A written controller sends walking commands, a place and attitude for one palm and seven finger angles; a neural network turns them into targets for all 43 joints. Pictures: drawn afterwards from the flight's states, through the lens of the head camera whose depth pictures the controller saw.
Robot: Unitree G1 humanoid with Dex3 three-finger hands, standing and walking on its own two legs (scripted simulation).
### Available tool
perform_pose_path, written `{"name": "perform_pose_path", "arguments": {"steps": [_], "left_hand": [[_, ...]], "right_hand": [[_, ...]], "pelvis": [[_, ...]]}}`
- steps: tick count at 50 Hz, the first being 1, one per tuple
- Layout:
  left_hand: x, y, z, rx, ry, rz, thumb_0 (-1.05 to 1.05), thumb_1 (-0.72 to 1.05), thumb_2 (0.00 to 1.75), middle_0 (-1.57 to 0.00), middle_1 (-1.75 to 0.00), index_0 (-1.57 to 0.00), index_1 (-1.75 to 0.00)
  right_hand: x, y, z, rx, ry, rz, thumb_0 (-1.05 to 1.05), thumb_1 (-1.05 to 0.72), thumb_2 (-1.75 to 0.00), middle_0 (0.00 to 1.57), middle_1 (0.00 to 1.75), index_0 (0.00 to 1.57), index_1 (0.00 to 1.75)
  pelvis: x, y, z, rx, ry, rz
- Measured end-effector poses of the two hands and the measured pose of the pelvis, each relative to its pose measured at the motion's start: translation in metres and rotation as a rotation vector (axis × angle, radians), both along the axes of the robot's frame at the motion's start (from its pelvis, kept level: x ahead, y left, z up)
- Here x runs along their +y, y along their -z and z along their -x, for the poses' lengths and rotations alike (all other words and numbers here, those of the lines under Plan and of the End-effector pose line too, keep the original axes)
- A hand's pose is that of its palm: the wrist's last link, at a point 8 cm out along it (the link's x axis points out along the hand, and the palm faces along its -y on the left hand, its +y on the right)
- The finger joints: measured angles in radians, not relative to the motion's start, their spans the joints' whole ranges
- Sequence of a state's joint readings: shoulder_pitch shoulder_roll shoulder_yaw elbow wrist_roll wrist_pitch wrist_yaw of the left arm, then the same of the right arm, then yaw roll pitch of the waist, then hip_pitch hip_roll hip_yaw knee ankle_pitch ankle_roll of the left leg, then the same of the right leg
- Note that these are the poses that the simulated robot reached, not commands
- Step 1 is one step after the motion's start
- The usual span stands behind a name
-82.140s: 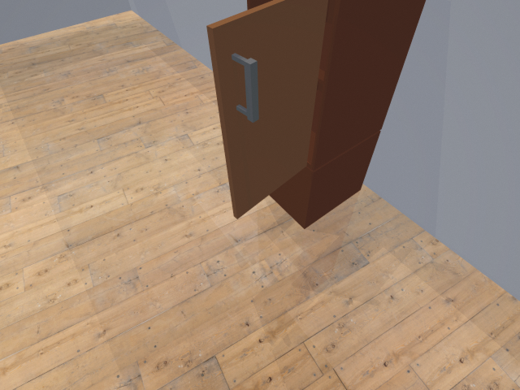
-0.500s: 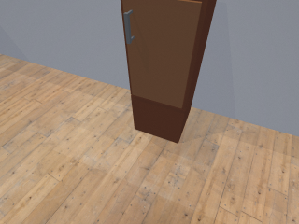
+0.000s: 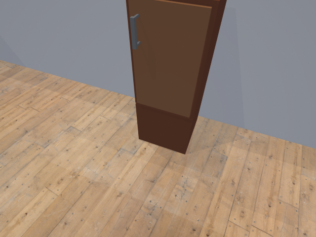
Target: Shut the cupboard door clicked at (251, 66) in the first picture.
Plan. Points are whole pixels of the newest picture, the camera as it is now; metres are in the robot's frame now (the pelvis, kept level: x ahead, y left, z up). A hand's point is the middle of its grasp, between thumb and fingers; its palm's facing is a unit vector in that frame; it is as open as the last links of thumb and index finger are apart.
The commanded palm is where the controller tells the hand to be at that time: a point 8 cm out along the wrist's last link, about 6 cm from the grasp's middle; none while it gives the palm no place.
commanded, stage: look to check the result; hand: left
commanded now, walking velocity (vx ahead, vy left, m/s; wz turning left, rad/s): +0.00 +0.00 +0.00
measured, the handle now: (135, 31) +0.90 +0.14 +0.12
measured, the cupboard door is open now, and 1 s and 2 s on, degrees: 0 0 0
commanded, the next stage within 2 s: stand and wait in 0.58 s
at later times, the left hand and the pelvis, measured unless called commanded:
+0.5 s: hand out of the picture +0.01 +0.16 -0.17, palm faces +0.02 -0.98 -0.18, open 7.4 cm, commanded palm none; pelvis +0.02 +0.00 +0.00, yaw +0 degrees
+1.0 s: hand out of the picture +0.02 +0.15 -0.17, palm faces +0.03 -0.98 -0.18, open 7.4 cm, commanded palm none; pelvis +0.03 -0.01 +0.00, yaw +0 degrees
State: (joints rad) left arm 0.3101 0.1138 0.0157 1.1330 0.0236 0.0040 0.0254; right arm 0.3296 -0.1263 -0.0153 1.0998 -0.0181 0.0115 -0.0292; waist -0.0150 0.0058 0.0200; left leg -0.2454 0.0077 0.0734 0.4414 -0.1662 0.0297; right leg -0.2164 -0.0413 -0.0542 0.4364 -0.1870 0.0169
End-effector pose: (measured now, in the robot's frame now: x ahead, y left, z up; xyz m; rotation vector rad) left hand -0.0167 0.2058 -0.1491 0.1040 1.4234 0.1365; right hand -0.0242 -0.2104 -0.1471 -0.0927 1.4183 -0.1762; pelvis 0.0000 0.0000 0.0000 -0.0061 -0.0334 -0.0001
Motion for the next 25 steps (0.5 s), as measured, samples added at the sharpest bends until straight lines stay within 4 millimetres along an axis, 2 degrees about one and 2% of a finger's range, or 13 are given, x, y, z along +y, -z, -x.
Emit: {"name": "perform_pose_path", "arguments": {"steps": [12,25], "left_hand": [[0.010,-0.005,0.004,0.042,-0.003,-0.035,0.01,0.91,0.90,-0.20,-0.30,-0.20,-0.30],[0.006,-0.006,-0.020,0.013,0.009,-0.030,0.01,0.91,0.90,-0.20,-0.30,-0.20,-0.30]], "right_hand": [[-0.003,0.001,-0.011,0.006,-0.007,-0.005,0.01,-0.91,-0.90,0.20,0.30,0.20,0.30],[-0.007,0.000,-0.027,-0.002,-0.013,-0.003,0.01,-0.91,-0.90,0.20,0.30,0.20,0.30]], "pelvis": [[-0.002,-0.001,-0.007,0.003,0.002,-0.001],[-0.005,-0.002,-0.018,0.002,0.004,-0.003]]}}
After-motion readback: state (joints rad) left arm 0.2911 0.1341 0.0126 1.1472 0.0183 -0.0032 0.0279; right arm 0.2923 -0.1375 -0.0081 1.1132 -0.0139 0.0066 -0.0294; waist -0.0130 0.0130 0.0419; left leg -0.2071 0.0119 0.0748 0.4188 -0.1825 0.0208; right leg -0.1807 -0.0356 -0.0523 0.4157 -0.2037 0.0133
